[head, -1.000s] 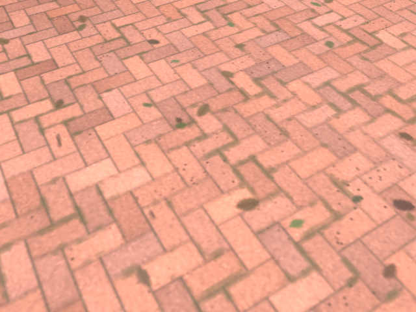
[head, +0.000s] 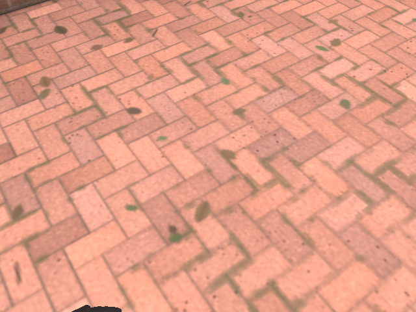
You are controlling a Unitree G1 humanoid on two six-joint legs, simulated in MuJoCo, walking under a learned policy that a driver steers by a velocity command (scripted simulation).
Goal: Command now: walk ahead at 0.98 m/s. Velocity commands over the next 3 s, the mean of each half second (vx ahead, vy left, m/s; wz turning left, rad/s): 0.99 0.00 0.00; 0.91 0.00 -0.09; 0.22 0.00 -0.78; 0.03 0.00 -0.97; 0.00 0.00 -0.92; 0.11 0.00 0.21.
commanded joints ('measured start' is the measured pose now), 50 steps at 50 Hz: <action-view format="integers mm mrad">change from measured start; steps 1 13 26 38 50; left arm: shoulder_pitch -128 310 502 300 71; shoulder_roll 35 69 193 51 191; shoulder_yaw -8 50 43 5 31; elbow -78 125 201 56 -55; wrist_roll -13 11 -30 13 -75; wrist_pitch -10 -33 -77 -6 -55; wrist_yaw -2 41 55 26 -6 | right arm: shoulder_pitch -12 -236 -637 -192 -121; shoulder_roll -139 -93 -126 -103 -281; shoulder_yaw -11 0 31 -19 -28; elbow -55 -187 -358 -112 -104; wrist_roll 7 -23 -28 -23 0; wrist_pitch -26 14 36 7 18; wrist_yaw -13 -8 30 -8 -79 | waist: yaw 31 69 85 104 151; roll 32 77 -48 38 164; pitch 162 -7 93 25 -94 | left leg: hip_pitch -198 -786 -617 -299 -54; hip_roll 251 203 119 302 239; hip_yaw -67 -179 68 -362 28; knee -167 1214 405 8 310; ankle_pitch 682 62 449 2 1251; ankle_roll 62 52 45 128 -123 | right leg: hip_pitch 221 740 862 179 476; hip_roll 72 -100 -21 7 233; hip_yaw -77 436 41 149 -47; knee -180 -588 -706 489 -221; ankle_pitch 98 -468 612 -360 126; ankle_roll -25 -153 -53 -6 -33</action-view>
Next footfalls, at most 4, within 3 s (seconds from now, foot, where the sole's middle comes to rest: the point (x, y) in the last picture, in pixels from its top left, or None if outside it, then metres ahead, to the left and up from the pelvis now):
0.14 right None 0.36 -0.08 -0.77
0.60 left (178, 223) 0.81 0.09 -0.77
1.04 right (206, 134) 1.25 -0.04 -0.77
1.50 left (182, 106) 1.44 0.06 -0.77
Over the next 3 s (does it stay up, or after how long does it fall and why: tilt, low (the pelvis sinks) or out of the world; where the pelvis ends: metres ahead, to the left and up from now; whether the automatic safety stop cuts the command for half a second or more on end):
stays up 1.28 -0.03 0.01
